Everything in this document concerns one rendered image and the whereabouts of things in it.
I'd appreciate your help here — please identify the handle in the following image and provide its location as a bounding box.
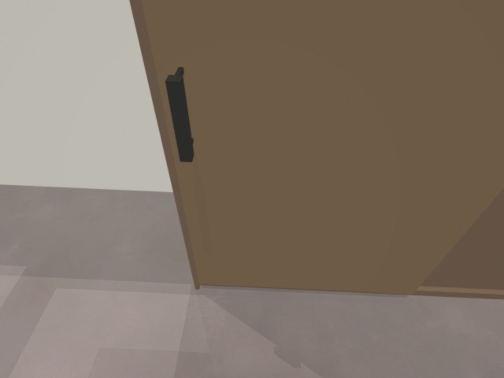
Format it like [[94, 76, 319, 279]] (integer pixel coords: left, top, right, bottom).
[[165, 67, 194, 162]]

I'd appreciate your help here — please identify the wardrobe door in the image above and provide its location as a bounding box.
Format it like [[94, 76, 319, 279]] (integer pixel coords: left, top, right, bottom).
[[421, 188, 504, 290], [142, 0, 504, 294]]

